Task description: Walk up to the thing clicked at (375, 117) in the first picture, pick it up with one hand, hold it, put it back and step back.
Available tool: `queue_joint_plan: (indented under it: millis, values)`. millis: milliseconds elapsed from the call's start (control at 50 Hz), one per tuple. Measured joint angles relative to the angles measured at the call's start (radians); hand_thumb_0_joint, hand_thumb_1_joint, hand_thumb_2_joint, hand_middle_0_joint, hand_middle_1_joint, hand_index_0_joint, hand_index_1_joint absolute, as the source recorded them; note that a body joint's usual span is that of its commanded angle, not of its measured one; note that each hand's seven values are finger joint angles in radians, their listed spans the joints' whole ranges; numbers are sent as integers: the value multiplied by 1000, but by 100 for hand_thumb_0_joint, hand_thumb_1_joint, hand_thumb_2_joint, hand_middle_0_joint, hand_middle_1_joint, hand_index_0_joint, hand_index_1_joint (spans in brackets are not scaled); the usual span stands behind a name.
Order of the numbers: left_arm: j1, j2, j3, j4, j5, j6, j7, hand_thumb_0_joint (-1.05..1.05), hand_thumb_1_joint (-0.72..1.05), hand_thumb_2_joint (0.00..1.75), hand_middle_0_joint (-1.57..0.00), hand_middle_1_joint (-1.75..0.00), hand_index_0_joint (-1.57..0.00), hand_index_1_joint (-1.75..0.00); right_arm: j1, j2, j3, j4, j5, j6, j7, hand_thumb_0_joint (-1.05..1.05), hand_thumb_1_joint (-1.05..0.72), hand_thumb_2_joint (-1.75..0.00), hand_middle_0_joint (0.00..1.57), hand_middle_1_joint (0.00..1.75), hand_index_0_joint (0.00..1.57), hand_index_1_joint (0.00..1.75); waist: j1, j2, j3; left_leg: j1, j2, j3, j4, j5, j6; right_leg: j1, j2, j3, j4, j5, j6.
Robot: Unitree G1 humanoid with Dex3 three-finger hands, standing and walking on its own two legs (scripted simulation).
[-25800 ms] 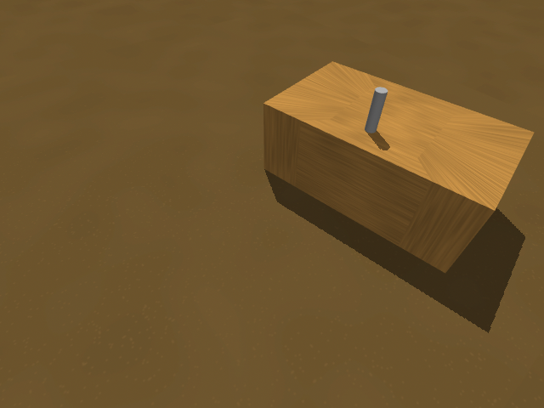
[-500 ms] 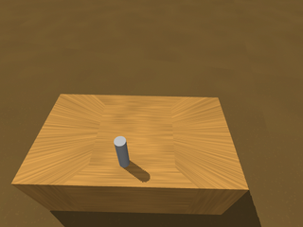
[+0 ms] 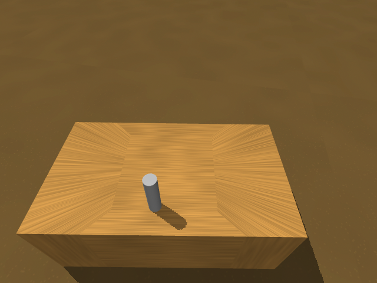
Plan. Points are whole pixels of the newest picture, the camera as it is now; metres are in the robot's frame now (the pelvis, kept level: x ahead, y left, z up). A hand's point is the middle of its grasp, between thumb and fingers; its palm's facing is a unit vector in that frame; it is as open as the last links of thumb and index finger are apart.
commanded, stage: stand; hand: left
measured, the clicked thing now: (152, 193) +0.48 +0.14 -0.26
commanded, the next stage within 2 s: step back in 1.44 s
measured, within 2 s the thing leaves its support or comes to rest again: neither
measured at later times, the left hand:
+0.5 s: hand out of the picture +0.06 +0.25 -0.16, palm faces -0.02 -0.94 -0.35, open 7.4 cm
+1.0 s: hand out of the picture +0.08 +0.25 -0.16, palm faces -0.02 -0.94 -0.34, open 7.4 cm
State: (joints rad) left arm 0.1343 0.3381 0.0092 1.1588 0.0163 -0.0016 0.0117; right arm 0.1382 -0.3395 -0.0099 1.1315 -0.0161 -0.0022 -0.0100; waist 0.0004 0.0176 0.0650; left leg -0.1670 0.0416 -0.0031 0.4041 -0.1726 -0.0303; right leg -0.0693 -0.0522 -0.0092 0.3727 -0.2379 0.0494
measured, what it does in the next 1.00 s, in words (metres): stands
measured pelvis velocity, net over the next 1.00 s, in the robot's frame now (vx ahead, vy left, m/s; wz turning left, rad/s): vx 0.01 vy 0.00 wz -0.01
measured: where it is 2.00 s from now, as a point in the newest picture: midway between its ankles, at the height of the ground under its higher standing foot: outside the picture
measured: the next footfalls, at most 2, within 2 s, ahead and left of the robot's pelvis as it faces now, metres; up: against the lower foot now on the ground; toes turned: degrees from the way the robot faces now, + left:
left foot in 1.98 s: -0.07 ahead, +0.11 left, +0.00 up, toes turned +1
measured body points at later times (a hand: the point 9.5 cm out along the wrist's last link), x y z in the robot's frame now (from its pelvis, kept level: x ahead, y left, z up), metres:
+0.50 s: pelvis +0.01 +0.00 +0.00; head +0.01 +0.00 +0.45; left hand +0.06 +0.30 -0.13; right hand +0.07 -0.30 -0.14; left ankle +0.03 +0.14 -0.74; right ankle -0.02 -0.15 -0.74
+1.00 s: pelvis +0.01 +0.00 +0.00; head +0.02 +0.00 +0.45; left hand +0.08 +0.30 -0.13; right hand +0.08 -0.30 -0.13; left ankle +0.03 +0.14 -0.74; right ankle -0.02 -0.15 -0.74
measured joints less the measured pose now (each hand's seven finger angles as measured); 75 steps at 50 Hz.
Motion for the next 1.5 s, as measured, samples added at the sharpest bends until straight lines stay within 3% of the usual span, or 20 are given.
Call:
queue_joint_plan:
  millis: [1440,1500]
  values:
    - [-8,8,7,-27,-6,4,-13,1,91,90,-20,-30,-20,-30,-29,-6,1,-2,5,-3,12,0,-91,-90,21,30,20,30,-3,-7,-5,15,-3,6,-41,8,0,13,-4,3,-42,10,1]
    - [-16,16,22,-55,-20,14,-13,1,90,90,-20,-30,-20,-30,-44,-12,-10,-24,17,11,20,0,-90,-90,21,30,20,30,-6,-9,15,-29,-2,4,5,-3,3,-39,-3,4,24,-11,-3]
